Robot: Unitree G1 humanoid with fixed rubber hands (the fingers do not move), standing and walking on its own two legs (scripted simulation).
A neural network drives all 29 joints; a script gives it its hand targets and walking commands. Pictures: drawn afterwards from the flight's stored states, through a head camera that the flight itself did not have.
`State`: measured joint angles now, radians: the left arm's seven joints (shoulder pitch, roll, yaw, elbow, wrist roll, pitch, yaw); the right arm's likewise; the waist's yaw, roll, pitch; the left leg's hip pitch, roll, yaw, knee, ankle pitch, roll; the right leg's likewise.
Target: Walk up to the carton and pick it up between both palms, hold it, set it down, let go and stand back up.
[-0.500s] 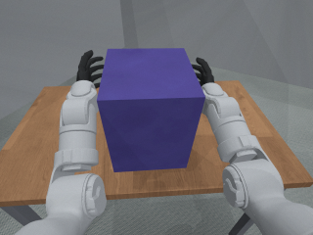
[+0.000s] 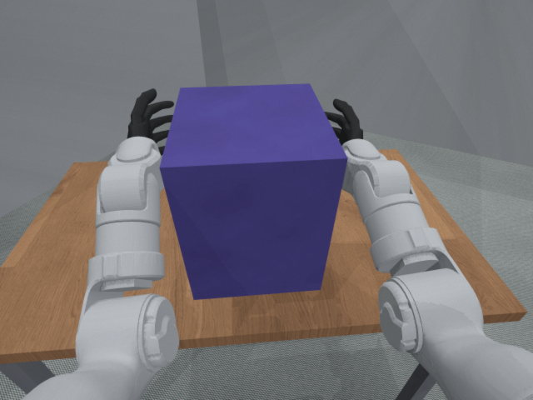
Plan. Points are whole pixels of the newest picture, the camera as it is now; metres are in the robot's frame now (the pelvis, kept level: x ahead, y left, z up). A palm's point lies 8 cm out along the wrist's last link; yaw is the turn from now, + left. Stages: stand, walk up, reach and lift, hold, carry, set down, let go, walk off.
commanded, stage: hold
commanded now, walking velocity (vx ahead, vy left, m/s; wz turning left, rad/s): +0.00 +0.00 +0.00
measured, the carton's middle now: (252, 191) +0.38 +0.01 +0.17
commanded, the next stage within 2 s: none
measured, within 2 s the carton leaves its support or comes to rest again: neither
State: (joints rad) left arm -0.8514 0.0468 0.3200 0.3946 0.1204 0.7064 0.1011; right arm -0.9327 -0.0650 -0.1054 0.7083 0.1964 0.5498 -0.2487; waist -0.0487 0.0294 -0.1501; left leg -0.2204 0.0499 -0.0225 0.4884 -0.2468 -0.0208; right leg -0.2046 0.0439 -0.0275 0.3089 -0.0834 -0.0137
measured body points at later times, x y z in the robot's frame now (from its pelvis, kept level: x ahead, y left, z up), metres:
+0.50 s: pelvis -0.01 +0.00 +0.00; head -0.08 +0.01 +0.44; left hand +0.39 +0.16 +0.28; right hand +0.39 -0.13 +0.25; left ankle +0.01 +0.12 -0.74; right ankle +0.05 -0.12 -0.74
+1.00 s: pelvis -0.01 +0.00 +0.00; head -0.08 +0.01 +0.44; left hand +0.39 +0.16 +0.28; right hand +0.39 -0.13 +0.26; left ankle +0.01 +0.12 -0.74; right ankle +0.05 -0.12 -0.74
